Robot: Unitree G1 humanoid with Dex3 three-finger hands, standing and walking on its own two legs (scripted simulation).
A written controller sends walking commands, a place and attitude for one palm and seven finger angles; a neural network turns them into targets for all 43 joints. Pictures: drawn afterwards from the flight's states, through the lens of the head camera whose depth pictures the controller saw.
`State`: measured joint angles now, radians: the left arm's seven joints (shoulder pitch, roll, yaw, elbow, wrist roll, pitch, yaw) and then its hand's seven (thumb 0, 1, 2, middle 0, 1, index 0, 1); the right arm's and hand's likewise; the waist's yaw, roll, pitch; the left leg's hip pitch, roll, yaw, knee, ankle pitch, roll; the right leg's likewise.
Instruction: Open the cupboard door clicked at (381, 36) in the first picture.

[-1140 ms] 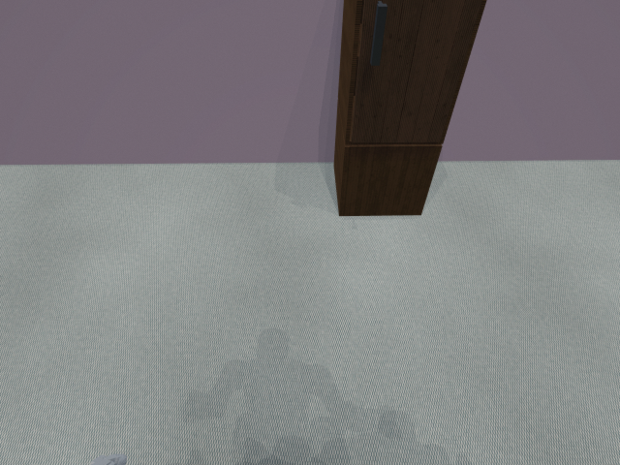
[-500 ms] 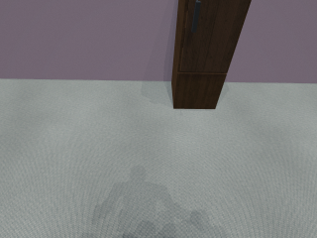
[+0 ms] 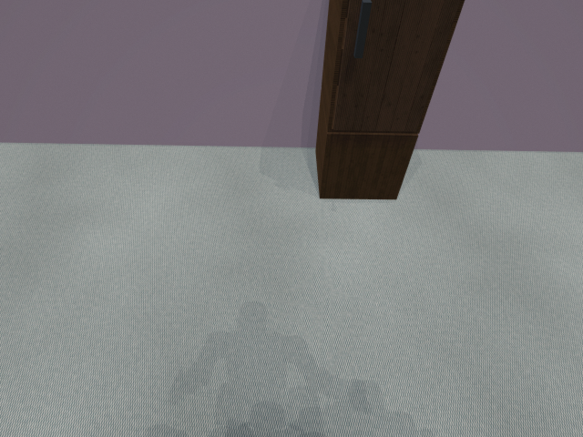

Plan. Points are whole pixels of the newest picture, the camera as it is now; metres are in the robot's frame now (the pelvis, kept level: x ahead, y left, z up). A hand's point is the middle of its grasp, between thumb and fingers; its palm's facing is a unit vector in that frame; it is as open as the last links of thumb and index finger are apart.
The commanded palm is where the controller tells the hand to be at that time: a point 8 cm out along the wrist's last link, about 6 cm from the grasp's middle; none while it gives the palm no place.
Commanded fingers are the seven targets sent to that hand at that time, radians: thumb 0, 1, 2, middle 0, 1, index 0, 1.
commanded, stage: look at it before walking up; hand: left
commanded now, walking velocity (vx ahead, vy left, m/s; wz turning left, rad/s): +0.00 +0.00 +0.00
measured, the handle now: (361, 27) +1.30 -0.15 +0.06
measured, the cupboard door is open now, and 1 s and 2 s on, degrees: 0 0 0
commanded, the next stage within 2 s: walk to a spot facing it in 0.30 s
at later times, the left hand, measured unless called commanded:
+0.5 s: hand out of the picture +0.08 +0.25 -0.16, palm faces -0.03 -0.94 -0.34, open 7.4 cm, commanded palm none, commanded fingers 0.00 0.90 0.90 -0.20 -0.30 -0.20 -0.30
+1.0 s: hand out of the picture +0.05 +0.15 -0.17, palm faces -0.20 -0.95 -0.23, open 7.4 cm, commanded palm none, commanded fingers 0.00 0.90 0.90 -0.20 -0.30 -0.20 -0.30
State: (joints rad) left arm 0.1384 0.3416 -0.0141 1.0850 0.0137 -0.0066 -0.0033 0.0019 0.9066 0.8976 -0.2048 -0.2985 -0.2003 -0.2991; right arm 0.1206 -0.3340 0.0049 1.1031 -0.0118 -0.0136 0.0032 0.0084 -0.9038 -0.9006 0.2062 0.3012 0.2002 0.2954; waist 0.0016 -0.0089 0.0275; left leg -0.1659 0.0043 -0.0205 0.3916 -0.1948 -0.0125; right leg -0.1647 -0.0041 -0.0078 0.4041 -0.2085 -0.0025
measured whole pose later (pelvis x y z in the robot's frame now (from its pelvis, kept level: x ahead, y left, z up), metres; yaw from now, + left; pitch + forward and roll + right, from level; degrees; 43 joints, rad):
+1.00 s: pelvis -0.01 -0.03 -0.01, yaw -15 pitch +0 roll +1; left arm 0.33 0.18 0.03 0.95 0.02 0.00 -0.01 0.00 0.91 0.90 -0.20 -0.30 -0.20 -0.30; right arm 0.19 -0.24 -0.05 0.97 -0.03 0.04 0.01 0.01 -0.91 -0.90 0.20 0.30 0.20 0.30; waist 0.03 0.02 0.04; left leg -0.50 0.08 0.03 1.10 -0.33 -0.06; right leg -0.27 0.06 0.02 0.52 -0.26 -0.08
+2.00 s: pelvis +0.28 -0.16 -0.02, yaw -50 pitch -1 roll -1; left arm 0.13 0.19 0.04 0.96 0.02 -0.05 -0.01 0.00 0.91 0.90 -0.20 -0.30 -0.20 -0.30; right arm 0.37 -0.15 -0.04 1.05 -0.02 -0.02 -0.02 0.01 -0.91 -0.90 0.20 0.30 0.20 0.29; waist -0.07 -0.02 0.10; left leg -0.46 0.18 0.05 1.32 -0.38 -0.05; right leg -0.33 0.07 -0.12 0.58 -0.26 -0.10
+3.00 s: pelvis +0.46 -0.38 -0.01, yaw -69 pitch -1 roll +0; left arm 0.08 0.13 0.02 0.96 0.02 0.00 0.02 0.00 0.91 0.90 -0.20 -0.30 -0.20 -0.30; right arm 0.30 -0.15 -0.04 1.03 -0.02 0.04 -0.01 0.01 -0.91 -0.90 0.20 0.30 0.19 0.29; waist -0.07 0.03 0.04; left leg -0.43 0.11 0.07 1.00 -0.43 -0.05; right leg -0.28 -0.04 -0.21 0.54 -0.24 -0.06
